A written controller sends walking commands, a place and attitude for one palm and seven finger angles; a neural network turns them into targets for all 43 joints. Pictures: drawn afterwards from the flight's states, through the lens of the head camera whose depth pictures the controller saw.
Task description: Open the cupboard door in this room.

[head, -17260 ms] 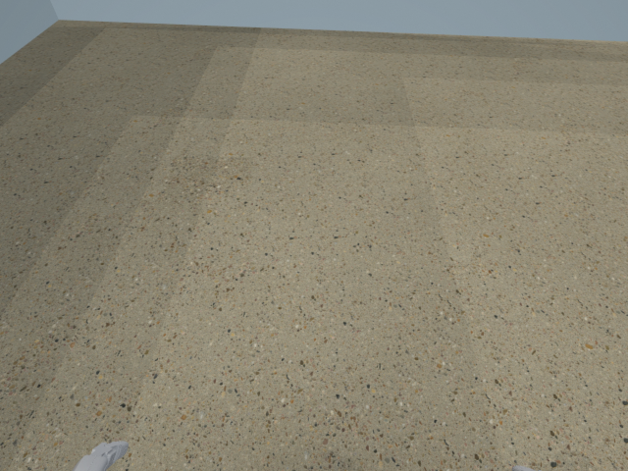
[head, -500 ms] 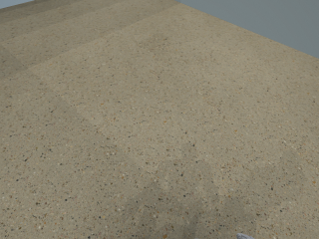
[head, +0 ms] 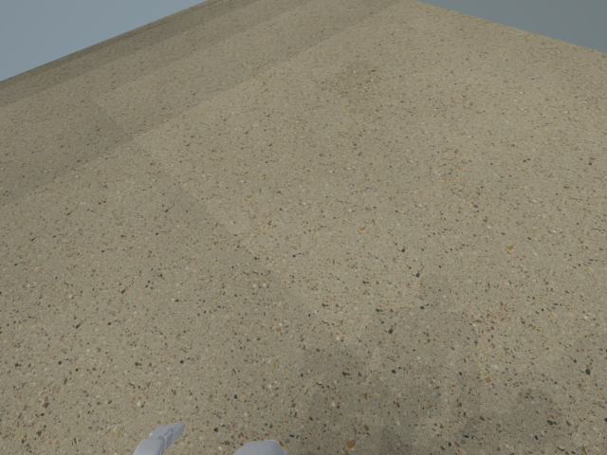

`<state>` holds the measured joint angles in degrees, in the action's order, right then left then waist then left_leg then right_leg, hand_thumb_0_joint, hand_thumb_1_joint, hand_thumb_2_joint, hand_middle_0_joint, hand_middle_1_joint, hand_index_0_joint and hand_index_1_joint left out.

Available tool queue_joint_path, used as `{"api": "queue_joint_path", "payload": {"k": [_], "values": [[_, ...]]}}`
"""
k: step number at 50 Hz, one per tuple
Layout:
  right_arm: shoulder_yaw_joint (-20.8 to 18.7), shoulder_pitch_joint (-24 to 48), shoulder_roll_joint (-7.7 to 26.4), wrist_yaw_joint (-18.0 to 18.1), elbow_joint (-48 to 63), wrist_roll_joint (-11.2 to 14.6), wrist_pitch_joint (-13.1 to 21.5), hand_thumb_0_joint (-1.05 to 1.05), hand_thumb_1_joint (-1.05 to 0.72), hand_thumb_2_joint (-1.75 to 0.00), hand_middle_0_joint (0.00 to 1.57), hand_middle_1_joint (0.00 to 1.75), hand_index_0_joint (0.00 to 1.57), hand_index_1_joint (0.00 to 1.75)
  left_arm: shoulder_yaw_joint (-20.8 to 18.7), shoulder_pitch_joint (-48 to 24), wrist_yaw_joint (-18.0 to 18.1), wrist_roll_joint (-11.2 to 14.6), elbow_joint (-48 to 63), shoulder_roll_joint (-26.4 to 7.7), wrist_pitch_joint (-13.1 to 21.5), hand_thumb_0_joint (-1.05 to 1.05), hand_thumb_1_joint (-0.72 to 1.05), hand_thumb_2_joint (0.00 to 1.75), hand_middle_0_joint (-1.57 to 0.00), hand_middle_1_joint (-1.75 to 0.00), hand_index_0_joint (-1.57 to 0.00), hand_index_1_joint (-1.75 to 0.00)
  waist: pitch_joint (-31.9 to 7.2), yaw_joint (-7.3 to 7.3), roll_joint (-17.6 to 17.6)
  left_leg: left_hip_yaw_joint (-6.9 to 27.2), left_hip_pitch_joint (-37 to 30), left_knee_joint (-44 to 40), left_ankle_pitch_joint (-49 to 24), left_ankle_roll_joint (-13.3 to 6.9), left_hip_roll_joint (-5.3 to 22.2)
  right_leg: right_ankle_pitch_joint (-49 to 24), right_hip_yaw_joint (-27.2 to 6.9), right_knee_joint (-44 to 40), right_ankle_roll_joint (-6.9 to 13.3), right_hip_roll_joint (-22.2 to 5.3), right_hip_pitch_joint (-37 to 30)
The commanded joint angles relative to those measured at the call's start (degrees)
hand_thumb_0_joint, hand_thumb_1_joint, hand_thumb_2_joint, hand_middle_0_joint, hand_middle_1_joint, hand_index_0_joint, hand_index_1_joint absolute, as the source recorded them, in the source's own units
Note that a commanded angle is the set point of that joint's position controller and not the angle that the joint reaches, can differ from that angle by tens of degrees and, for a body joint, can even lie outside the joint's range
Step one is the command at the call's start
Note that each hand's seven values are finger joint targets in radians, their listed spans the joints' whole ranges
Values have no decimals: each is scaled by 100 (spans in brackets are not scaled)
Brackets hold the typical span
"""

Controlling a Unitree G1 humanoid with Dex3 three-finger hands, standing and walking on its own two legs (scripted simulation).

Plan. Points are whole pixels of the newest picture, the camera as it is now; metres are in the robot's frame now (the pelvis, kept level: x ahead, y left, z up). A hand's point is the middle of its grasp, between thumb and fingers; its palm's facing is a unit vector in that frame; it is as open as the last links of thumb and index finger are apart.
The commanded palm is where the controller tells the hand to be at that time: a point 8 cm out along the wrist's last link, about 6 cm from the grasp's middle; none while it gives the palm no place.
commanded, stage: turn or walk to find it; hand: left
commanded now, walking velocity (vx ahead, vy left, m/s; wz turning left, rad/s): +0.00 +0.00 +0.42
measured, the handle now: out of the picture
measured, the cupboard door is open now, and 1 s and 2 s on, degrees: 0 0 0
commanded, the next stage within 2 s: stand and wait in 1.90 s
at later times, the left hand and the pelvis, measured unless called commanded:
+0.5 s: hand out of the picture -0.07 +0.25 -0.19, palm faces +0.28 -0.93 -0.25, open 7.4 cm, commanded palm none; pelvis -0.03 +0.04 -0.01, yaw +13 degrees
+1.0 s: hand out of the picture -0.01 +0.21 -0.14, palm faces +0.40 -0.87 -0.28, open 7.4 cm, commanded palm none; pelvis -0.04 -0.01 +0.00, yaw +25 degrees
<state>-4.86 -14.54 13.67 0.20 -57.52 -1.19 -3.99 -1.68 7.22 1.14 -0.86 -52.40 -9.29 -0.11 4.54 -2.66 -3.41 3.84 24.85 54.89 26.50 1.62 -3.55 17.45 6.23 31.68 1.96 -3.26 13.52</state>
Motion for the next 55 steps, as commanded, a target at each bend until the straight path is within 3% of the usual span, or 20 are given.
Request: {"api": "queue_joint_path", "payload": {"k": [1, 6, 14, 18, 19, 20, 21, 22, 25, 28, 37, 43, 44, 45, 46, 47, 48, 50, 52, 55], "values": [[-127, -108, 348, -89, 287, -22, 54, 0, -90, -90, 20, 30, 20, 30, -254, 56, 82, 10, 358, -989, 86, 0, 90, 90, -20, -30, -20, -30, -156, 125, 1132, 14, 714, 1590, -509, 128, 408, -1362, -814, -1472, 335, -1424, -236], [-100, 66, 369, -97, 286, -16, 40, 0, -90, -90, 20, 30, 20, 30, -281, 519, 93, -16, 226, -1033, 115, 0, 90, 90, -20, -30, -20, -30, -257, 300, 1322, -122, 749, 1317, -646, 284, 563, -1449, -632, -1482, 403, -1518, -597], [61, 706, 197, -81, 482, 65, 158, 0, -90, -90, 20, 30, 20, 30, -405, 991, 72, -104, -28, -1377, 52, 0, 90, 90, -20, -30, -20, -30, -497, 592, 1492, -672, -4, -831, 62, 212, 569, -2680, -391, -956, 652, -1803, -983], [69, 303, 268, -63, 413, 74, 248, 0, -90, -90, 20, 30, 20, 30, -424, 781, 48, -62, -80, -1450, -5, 0, 90, 90, -20, -30, -20, -30, -748, 312, 1415, -936, -1087, -2397, -935, 97, 465, -2403, 1, -333, 289, -1683, -629], [37, 129, 434, -72, 376, 65, 301, 0, -90, -90, 20, 30, 20, 30, -415, 762, 39, -13, -62, -1351, -39, 0, 90, 90, -20, -30, -20, -30, -854, 179, 952, -766, -1741, -3136, -1650, 18, 588, -1997, 196, 196, 23, -1524, -189], [-68, -14, 923, -56, 383, 28, 362, 0, -90, -90, 20, 30, 20, 30, -366, 866, 22, 29, 36, -1076, -83, 0, 90, 90, -20, -30, -20, -30, -1026, 88, -324, 589, -2526, -3534, -2601, -383, 1577, -519, 485, 1204, -355, -933, 874], [-181, -265, 1378, -15, 365, 19, 342, 0, -90, -90, 20, 30, 20, 30, -230, 593, 6, 18, 242, -737, -119, 0, 90, 90, -20, -30, -20, -30, -843, -71, -1434, 1741, -2584, -3674, -4433, -988, 2633, 1972, 322, 2200, -622, -382, 1853], [-157, -335, 1390, -4, 307, 20, 284, 0, -90, -90, 20, 30, 20, 30, -228, 320, 30, -13, 283, -891, -185, 0, 90, 90, -20, -30, -20, -30, -684, -111, -823, 1373, -2074, -3613, -4155, -1191, 2761, 1891, -118, 2729, -533, -454, 1605], [-22, 435, 964, 103, 459, -14, 306, 0, -90, -90, 20, 30, 20, 30, -302, 208, -22, -16, 58, -967, -239, 0, 90, 90, -20, -30, -20, -30, -143, 127, -873, 1004, -1461, -3785, -3243, -1030, 1984, 970, -471, 3211, -566, -432, 1775], [15, 454, 885, 106, 509, 25, 385, 0, -90, -90, 20, 30, 20, 30, -295, 496, -72, -21, -90, -934, -188, 0, 90, 90, -20, -30, -20, -30, -495, 263, -433, 665, -1927, -3661, -3724, -929, 1662, 491, -450, 3312, -650, -313, 1772], [-89, 34, 873, 76, 468, -19, 341, 0, -90, -90, 20, 30, 20, 30, -233, -55, -11, 13, 243, -795, -167, 0, 90, 90, -20, -30, -20, -30, -555, 20, -467, 1339, -1928, -3534, -3548, -1196, 1725, 872, -519, 2056, -697, -127, 1480], [-131, 302, 850, 50, 568, -8, 289, 0, -90, -90, 20, 30, 20, 30, -243, 584, 15, 71, 142, -777, -56, 0, 90, 90, -20, -30, -20, -30, -901, 369, -517, 1473, -1110, -2961, -3423, -914, 1322, -144, -336, -290, -568, 148, -217], [-127, 314, 703, 32, 582, 31, 288, 0, -90, -90, 20, 30, 20, 30, -276, 766, 34, 49, 91, -925, -9, 0, 90, 90, -20, -30, -20, -30, -948, 456, -98, 1302, -550, -2684, -2684, -647, 1047, -695, -443, -991, -531, -43, -952], [-82, 229, 387, -5, 637, 86, 295, 0, -90, -90, 20, 30, 20, 30, -352, 955, 75, -31, 84, -1335, 55, 0, 90, 90, -20, -30, -20, -30, -1115, 540, 1044, 678, 391, -1807, -1257, -274, 470, -664, -1472, -1444, -229, -1157, -1750], [-59, 367, 234, 2, 795, 60, 286, 0, -90, -90, 20, 30, 20, 30, -421, 928, 92, -69, 142, -1695, 57, 0, 90, 90, -20, -30, -20, -30, -791, 597, 2080, -33, 1007, -558, 631, 6, -108, -1319, -2618, -1588, 430, -2341, -1430], [-141, 421, 499, 1, 793, 21, 213, 0, -90, -90, 20, 30, 20, 30, -394, 776, 108, -26, 237, -1610, 15, 0, 90, 90, -20, -30, -20, -30, -651, 551, 1473, 154, 739, 363, 637, -25, 154, -1410, -2295, -1603, 752, -2526, -645], [-153, 277, 507, -8, 629, -19, 129, 0, -90, -90, 20, 30, 20, 30, -418, 387, 136, -9, 306, -1363, 56, 0, 90, 90, -20, -30, -20, -30, -420, 374, 1807, 339, 725, 858, 396, -35, 314, -842, -2062, -1748, 706, -2191, -193], [-169, 56, 427, -68, 376, -30, 63, 0, -90, -90, 20, 30, 20, 30, -300, -30, 95, 10, 407, -1086, 42, 0, 90, 90, -20, -30, -20, -30, -85, 133, 1118, 132, 715, 1499, -282, 41, 390, -677, -1268, -1643, 439, -1614, 24], [-142, -141, 320, -104, 272, -20, 60, 0, -90, -90, 20, 30, 20, 30, -259, 62, 85, 10, 372, -929, 88, 0, 90, 90, -20, -30, -20, -30, -139, 91, 1085, 4, 763, 1601, -671, 124, 401, -1228, -769, -1521, 275, -1363, -176], [-114, -39, 331, -94, 277, -17, 57, 0, -90, -90, 20, 30, 20, 30, -278, 433, 96, -2, 273, -960, 128, 0, 90, 90, -20, -30, -20, -30, -330, 235, 1249, -79, 836, 1449, -728, 251, 501, -1610, -639, -1437, 363, -1445, -643]]}}
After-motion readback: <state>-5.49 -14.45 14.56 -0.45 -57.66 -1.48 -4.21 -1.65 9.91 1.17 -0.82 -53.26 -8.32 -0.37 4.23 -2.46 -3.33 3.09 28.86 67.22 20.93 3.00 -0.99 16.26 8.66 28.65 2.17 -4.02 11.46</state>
